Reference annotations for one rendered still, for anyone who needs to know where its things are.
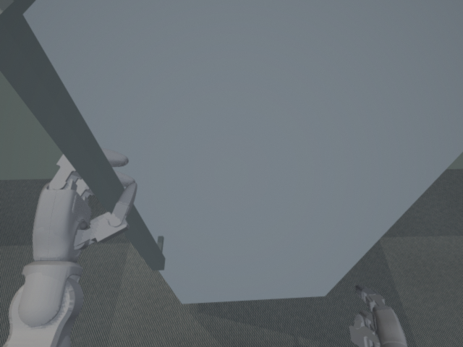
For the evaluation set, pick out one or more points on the robot right hand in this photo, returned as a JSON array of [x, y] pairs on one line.
[[383, 325]]

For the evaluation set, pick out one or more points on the fridge door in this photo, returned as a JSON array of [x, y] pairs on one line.
[[273, 142]]

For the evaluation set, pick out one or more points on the robot left hand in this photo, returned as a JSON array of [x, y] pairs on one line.
[[63, 206]]

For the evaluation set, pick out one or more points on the robot left forearm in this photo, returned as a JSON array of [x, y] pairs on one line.
[[44, 309]]

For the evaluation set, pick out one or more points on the handle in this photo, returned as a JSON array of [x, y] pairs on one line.
[[29, 71]]

